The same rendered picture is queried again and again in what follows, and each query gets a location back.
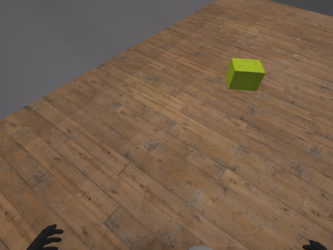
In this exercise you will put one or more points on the left robot hand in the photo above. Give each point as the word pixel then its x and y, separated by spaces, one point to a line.
pixel 42 239

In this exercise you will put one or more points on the right robot hand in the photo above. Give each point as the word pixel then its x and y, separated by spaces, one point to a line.
pixel 314 246

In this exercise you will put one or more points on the carton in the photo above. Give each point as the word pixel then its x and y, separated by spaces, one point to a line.
pixel 244 74

